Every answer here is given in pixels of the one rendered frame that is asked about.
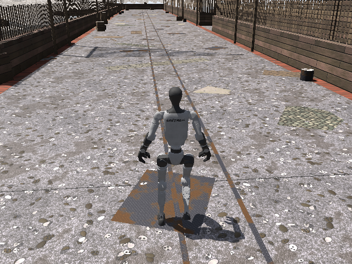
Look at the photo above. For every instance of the left robot forearm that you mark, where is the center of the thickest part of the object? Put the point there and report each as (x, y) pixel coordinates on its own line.
(145, 144)

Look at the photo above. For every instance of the robot right upper arm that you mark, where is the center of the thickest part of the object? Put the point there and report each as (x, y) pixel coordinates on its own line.
(196, 125)

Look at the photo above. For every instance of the right robot hand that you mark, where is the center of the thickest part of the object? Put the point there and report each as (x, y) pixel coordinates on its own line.
(202, 153)

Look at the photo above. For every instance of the robot torso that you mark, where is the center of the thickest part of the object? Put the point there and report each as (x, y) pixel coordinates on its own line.
(175, 132)

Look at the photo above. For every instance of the left robot hand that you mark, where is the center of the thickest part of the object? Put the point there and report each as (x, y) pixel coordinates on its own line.
(145, 155)

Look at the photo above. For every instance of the robot left upper arm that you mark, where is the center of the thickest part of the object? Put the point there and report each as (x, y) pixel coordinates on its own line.
(154, 125)

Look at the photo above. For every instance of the right robot forearm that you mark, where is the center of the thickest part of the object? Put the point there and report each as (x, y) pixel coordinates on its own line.
(204, 144)

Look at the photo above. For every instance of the robot right foot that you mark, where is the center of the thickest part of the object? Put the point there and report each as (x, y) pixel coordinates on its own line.
(186, 216)

